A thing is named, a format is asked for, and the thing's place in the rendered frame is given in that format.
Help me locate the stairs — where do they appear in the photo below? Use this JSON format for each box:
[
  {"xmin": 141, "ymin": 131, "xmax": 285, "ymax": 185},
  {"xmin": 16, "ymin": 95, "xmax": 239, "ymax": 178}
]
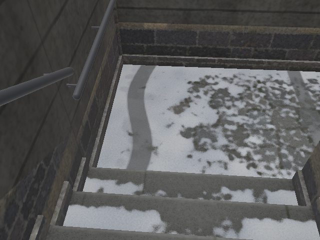
[{"xmin": 46, "ymin": 167, "xmax": 320, "ymax": 240}]

